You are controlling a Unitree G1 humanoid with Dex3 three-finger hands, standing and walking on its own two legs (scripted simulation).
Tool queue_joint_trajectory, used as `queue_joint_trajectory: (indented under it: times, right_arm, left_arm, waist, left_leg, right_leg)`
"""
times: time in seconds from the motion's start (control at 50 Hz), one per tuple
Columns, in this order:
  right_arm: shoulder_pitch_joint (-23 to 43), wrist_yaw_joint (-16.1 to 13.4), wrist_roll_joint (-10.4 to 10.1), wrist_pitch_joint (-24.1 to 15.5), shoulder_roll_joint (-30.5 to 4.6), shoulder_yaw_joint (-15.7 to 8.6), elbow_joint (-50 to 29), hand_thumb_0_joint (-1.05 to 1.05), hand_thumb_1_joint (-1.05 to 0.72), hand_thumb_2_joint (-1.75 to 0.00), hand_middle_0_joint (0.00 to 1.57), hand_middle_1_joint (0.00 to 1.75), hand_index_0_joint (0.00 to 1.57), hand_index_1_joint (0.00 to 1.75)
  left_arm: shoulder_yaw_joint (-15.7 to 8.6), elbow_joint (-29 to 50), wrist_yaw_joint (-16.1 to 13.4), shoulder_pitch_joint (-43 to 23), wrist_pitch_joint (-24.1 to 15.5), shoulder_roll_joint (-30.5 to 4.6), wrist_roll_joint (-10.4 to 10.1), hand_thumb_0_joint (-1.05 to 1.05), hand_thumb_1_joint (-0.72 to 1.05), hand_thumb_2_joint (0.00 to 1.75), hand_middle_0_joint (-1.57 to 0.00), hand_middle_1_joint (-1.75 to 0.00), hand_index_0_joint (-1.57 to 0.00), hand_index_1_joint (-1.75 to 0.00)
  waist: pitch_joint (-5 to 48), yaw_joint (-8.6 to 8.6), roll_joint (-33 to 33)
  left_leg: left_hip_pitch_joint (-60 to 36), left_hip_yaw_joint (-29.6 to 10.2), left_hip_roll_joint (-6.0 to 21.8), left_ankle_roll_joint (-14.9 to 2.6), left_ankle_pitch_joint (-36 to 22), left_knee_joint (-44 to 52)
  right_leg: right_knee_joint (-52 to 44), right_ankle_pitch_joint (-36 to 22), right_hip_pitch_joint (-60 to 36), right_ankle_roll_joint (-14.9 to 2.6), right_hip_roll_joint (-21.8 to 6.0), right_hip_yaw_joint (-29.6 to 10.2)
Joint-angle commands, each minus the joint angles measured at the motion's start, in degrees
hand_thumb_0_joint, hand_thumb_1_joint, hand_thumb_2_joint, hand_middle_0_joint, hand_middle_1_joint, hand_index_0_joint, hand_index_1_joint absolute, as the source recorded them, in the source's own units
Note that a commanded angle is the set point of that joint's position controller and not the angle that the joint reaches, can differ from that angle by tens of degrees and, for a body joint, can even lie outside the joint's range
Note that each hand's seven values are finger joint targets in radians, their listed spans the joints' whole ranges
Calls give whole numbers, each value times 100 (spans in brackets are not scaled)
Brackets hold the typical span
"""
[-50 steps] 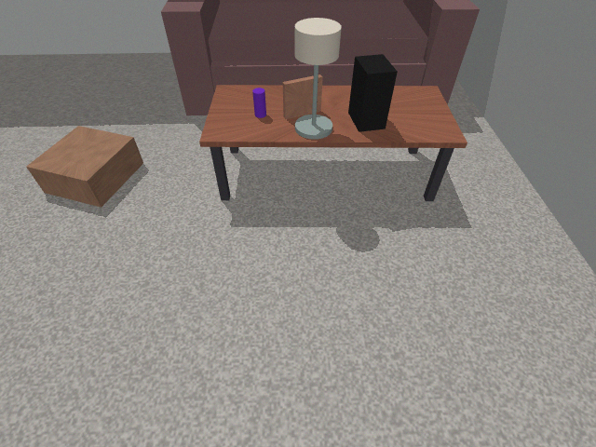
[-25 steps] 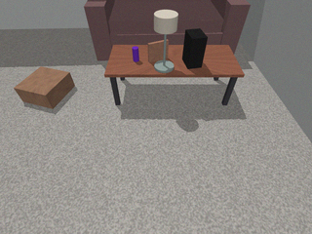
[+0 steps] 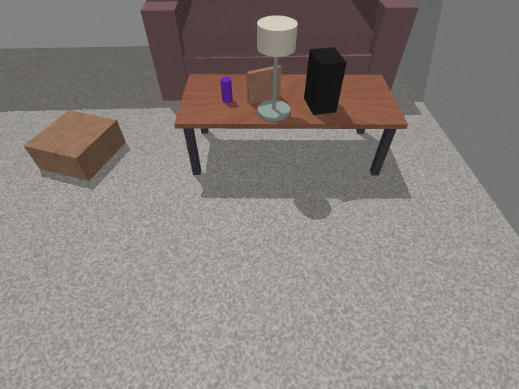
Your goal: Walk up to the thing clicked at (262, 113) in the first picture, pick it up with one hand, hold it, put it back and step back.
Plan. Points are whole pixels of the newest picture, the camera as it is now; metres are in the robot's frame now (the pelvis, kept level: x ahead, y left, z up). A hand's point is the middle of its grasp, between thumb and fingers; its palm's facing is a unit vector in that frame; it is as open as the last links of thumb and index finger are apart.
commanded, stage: stand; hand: left
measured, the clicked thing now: (226, 90) +1.53 +0.19 -0.36
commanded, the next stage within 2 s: walk up in 0.12 s
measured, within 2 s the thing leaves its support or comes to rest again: neither
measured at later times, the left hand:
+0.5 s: hand out of the picture +0.16 +0.23 -0.14, palm faces +0.02 -0.90 -0.43, open 7.4 cm
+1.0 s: hand (162, 307) +0.33 +0.22 -0.18, palm faces +0.00 -0.95 -0.32, open 7.4 cm
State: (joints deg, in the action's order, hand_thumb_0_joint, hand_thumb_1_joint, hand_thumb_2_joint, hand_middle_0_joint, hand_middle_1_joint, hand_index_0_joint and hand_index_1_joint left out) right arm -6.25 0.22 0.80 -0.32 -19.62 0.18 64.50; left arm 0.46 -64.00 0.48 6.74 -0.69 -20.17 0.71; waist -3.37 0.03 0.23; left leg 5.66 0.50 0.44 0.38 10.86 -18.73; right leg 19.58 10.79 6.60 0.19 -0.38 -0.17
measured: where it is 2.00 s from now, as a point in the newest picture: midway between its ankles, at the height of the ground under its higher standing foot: (280, 268)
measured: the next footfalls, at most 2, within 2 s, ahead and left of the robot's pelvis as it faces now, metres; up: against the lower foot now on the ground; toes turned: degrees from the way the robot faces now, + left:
right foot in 0.38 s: +0.15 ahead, -0.17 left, +0.00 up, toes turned -4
left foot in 0.86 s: +0.41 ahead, +0.08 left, +0.00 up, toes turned +7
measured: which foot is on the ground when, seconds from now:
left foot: down 0.00-0.42, up 0.44-0.84, down 0.86-1.00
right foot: down 0.00-0.18, up 0.20-0.36, down 0.38-0.90, up 0.92-1.00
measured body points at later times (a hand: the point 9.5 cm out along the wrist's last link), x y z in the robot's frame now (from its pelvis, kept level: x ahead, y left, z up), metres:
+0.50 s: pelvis +0.09 -0.07 -0.02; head +0.07 -0.09 +0.43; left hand +0.16 +0.28 -0.11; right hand +0.12 -0.40 -0.15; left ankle +0.02 +0.08 -0.70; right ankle +0.11 -0.17 -0.75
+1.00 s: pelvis +0.32 -0.04 -0.02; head +0.35 -0.02 +0.43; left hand +0.33 +0.27 -0.15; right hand +0.46 -0.34 -0.11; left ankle +0.37 +0.07 -0.75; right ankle +0.22 -0.18 -0.66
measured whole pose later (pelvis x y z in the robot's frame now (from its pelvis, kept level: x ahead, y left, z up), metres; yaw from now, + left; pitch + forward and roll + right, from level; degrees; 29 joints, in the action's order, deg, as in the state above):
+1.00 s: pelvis +0.32 -0.04 -0.02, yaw +2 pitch -2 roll +0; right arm -10.3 3.1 1.2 -4.4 -20.7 -3.9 47.7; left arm -1.5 -52.9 2.2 18.6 -2.5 -23.1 -0.2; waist -6.2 -0.6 2.1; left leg 17.7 4.4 2.1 -1.8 13.0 -33.1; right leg 66.1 26.2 16.8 -2.9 0.4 -1.6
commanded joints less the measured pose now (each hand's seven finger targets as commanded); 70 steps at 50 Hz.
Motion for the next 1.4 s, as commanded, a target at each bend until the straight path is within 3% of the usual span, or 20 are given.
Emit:
queue_joint_trajectory:
  times: [0.0,0.08,0.12,0.2,0.3,0.36,0.4,0.42,0.44,0.54,0.74,0.82,0.84,0.88,0.9,1.02,1.24,1.26,1.32,1.38]
  right_arm:
    - [225,-73,-33,-143,-1236,-241,-349,0,-90,-90,20,30,20,30]
    - [212,-73,-36,-142,-1225,-234,-343,0,-90,-90,20,30,20,30]
    - [-353,107,119,-279,-1845,-671,-581,0,-90,-90,20,30,20,30]
    - [-597,132,166,-375,-2110,-916,-759,0,-90,-90,20,30,20,30]
    - [-180,209,170,-396,-2023,-947,-1145,0,-90,-90,20,30,20,30]
    - [497,253,156,-318,-1646,-831,-1440,0,-90,-90,20,30,20,30]
    - [268,239,158,-314,-909,-572,-1620,0,-90,-90,20,30,20,30]
    - [-3,196,66,-264,-1219,-647,-1615,0,-90,-90,20,30,20,30]
    - [-193,198,67,-274,-1709,-755,-1502,0,-90,-90,20,30,20,30]
    - [-941,320,-18,-326,-1597,-716,-1087,0,-90,-90,20,30,20,30]
    - [259,504,63,-340,-1342,-706,-1861,0,-90,-90,20,30,20,30]
    - [-633,375,145,-391,-1410,-821,-1685,0,-90,-90,20,30,20,30]
    - [-1455,318,238,-435,-1681,-934,-1474,0,-90,-90,20,30,20,30]
    - [-2166,202,218,-469,-2365,-1151,-1603,0,-90,-90,20,30,20,30]
    - [-1992,181,1,-452,-2371,-1208,-1637,0,-90,-90,20,30,20,30]
    - [-956,115,-114,-559,-1655,-790,-1987,0,-90,-90,20,30,20,30]
    - [-545,215,-24,-529,-1801,-788,-2240,0,-90,-90,20,30,20,30]
    - [-819,212,-12,-513,-1548,-698,-2215,0,-90,-90,20,30,20,30]
    - [-1274,132,-29,-412,-1677,-651,-2128,0,-90,-90,20,30,20,30]
    - [-1159,160,-174,-366,-1659,-666,-1834,0,-90,-90,20,30,20,30]
  left_arm:
    - [-247,350,-104,-230,-112,-1211,-30,0,90,90,-20,-30,-20,-30]
    - [-248,338,-102,-196,-105,-1202,-36,0,90,90,-20,-30,-20,-30]
    - [-677,711,158,-85,-186,-1731,170,0,90,90,-20,-30,-20,-30]
    - [-668,1202,289,-780,-188,-1383,172,0,90,90,-20,-30,-20,-30]
    - [-722,1217,452,-215,-277,-1412,125,0,90,90,-20,-30,-20,-30]
    - [-906,665,355,1337,-298,-1534,124,0,90,90,-20,-30,-20,-30]
    - [-1178,460,202,2573,-334,-2279,234,0,90,90,-20,-30,-20,-30]
    - [-1131,895,193,1606,-362,-2428,228,0,90,90,-20,-30,-20,-30]
    - [-1083,1225,212,863,-358,-2477,164,0,90,90,-20,-30,-20,-30]
    - [-848,1372,188,436,-525,-1785,-25,0,90,90,-20,-30,-20,-30]
    - [-869,1538,192,1104,-543,-1868,21,0,90,90,-20,-30,-20,-30]
    - [-780,1649,132,1123,-460,-1878,-35,0,90,90,-20,-30,-20,-30]
    - [-675,1718,104,1360,-420,-1616,-54,0,90,90,-20,-30,-20,-30]
    - [-603,1766,50,1837,-392,-1281,-195,0,90,90,-20,-30,-20,-30]
    - [-658,1708,-16,1473,-364,-1806,-134,0,90,90,-20,-30,-20,-30]
    - [-605,1577,197,1558,-332,-1359,-138,0,90,90,-20,-30,-20,-30]
    - [-890,1517,394,1494,-403,-1609,43,0,90,90,-20,-30,-20,-30]
    - [-984,1421,329,1992,-462,-1796,48,0,90,90,-20,-30,-20,-30]
    - [-1053,1714,194,1786,-567,-2536,-54,0,90,90,-20,-30,-20,-30]
    - [-875,1772,100,1244,-572,-2021,-114,0,90,90,-20,-30,-20,-30]
  waist:
    - [457,1,-44]
    - [421,-5,-17]
    - [647,88,-187]
    - [-610,410,-864]
    - [-91,73,-1110]
    - [346,-797,-510]
    - [449,-1353,2133]
    - [149,-855,1491]
    - [-282,-526,920]
    - [-515,-29,535]
    - [-317,-436,365]
    - [230,72,35]
    - [819,390,-561]
    - [1606,631,-1740]
    - [1593,666,-1204]
    - [107,-28,-571]
    - [166,-463,-303]
    - [515,-715,500]
    - [222,-529,1436]
    - [-149,-189,762]
  left_leg:
    - [-76,-520,684,-160,-806,245]
    - [-74,-515,678,-154,-799,273]
    - [235,-972,686,-700,3305,-2]
    - [-578,-2726,2230,-1537,2946,1279]
    - [-63,-1452,1523,-1224,2184,900]
    - [1782,-246,736,-755,2022,-720]
    - [3979,179,-510,-361,2897,-4012]
    - [3743,-631,-439,-222,2261,-4611]
    - [3416,-847,-20,-239,1778,-4575]
    - [2619,-808,340,-172,372,-3959]
    - [2118,172,395,-120,-524,-1487]
    - [569,534,52,-397,-334,-964]
    - [-712,342,44,-662,114,-861]
    - [-2761,-3889,2305,-1667,888,-132]
    - [-2517,-4063,2568,-1985,863,-5]
    - [421,-434,1393,-1220,-1768,108]
    - [1854,-12,1105,-938,764,-1025]
    - [1948,252,787,-774,234,-2471]
    - [3343,-56,51,-268,1959,-5377]
    - [2806,-592,445,-279,998,-4980]
  right_leg:
    - [-306,-908,-53,-168,-695,-548]
    - [-304,-923,-56,-172,-686,-532]
    - [614,2758,564,-437,-381,-532]
    - [2523,1626,3253,-190,-430,-307]
    - [1680,1358,1733,-132,-478,-94]
    - [952,160,-1072,-100,-52,556]
    - [-268,2712,-2116,-418,-1254,-1758]
    - [-1570,4475,-957,-914,-2410,-3780]
    - [-1657,4666,-237,-1265,-2562,-3917]
    - [-1251,1807,402,-891,-1421,-1259]
    - [-619,-808,-330,-915,-1250,41]
    - [1055,-2423,-212,-872,-1209,294]
    - [2567,-2224,377,-689,-830,493]
    - [4856,1967,3119,-273,605,180]
    - [5279,2045,3205,-411,48,-534]
    - [4319,772,2037,-112,-399,-444]
    - [1710,-206,-262,-191,-234,524]
    - [1361,355,-897,-303,-217,284]
    - [-695,1975,-741,-1463,-2578,-4025]
    - [-513,305,336,-990,-1758,-2003]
